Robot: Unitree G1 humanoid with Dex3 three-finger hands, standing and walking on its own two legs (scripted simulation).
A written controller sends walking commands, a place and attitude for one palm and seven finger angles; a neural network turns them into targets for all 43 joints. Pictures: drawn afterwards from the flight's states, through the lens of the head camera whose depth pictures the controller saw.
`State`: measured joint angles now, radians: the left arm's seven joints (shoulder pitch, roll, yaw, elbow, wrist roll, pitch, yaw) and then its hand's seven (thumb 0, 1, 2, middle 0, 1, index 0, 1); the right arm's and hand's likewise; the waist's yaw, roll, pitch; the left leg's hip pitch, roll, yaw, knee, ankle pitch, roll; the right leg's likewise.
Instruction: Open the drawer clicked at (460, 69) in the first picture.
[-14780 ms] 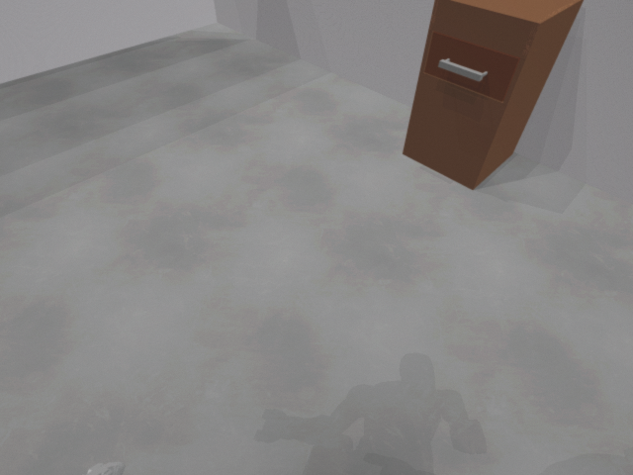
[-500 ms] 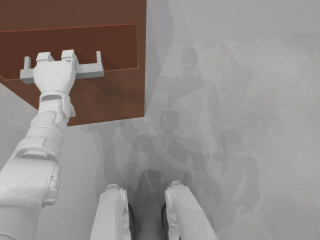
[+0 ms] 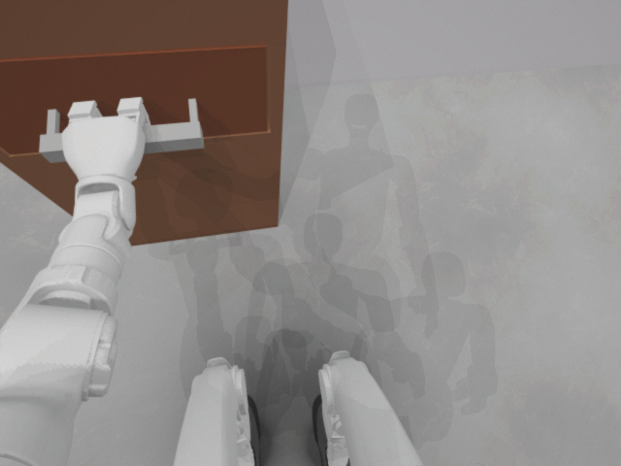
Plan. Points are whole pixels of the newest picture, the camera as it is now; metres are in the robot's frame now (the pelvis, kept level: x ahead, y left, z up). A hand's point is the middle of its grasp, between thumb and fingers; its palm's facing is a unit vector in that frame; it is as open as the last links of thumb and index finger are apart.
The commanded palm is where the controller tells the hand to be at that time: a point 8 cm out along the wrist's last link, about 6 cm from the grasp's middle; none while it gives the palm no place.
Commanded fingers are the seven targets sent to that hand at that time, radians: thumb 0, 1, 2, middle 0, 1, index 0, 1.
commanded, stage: close the thumb around the handle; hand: left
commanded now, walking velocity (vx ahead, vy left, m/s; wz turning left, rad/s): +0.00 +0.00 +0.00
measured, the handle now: (125, 126) +0.56 +0.21 -0.04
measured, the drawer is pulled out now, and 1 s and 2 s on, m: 0.00 0.07 0.14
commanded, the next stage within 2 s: pull the drawer open in 0.06 s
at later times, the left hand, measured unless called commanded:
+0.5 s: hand (124, 182) +0.49 +0.21 -0.06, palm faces -0.05 -0.05 -1.00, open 5.8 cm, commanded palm +0.46 +0.19 +0.00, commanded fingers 0.00 0.90 0.90 -0.40 -1.35 -0.40 -1.35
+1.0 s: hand (124, 216) +0.44 +0.21 -0.06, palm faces -0.06 -0.06 -1.00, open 5.8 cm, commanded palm +0.41 +0.19 +0.00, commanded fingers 0.00 0.90 0.90 -0.40 -1.35 -0.40 -1.35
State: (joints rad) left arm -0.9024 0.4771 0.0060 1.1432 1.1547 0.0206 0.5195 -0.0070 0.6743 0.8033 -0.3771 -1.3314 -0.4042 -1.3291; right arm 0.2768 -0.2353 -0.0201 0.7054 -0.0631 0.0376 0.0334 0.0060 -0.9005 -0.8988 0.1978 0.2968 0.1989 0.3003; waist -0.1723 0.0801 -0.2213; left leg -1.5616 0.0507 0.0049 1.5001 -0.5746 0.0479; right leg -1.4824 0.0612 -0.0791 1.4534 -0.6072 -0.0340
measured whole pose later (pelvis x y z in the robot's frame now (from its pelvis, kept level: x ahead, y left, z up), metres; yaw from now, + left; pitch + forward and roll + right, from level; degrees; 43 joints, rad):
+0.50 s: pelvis +0.02 +0.00 +0.02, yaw +0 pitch +35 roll -4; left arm -0.73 0.41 0.02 1.01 1.14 -0.01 0.56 0.01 0.69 0.74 -0.32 -1.35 -0.40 -1.35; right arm 0.27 -0.23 -0.05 0.71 -0.07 0.07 0.05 0.01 -0.90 -0.90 0.20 0.30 0.20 0.30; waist -0.13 0.07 -0.22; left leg -1.46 0.05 0.03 1.43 -0.58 0.05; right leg -1.40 0.06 -0.05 1.39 -0.61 -0.03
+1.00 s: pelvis +0.02 +0.00 +0.03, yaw +1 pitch +33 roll -3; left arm -0.57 0.33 -0.03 0.93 1.15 -0.01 0.62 0.01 0.69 0.75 -0.32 -1.35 -0.41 -1.35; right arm 0.21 -0.23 -0.06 0.69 -0.07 0.09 0.05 0.01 -0.90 -0.90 0.20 0.30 0.20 0.30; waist -0.09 0.06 -0.22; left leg -1.38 0.04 0.03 1.39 -0.58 0.04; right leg -1.31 0.06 -0.05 1.36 -0.61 -0.03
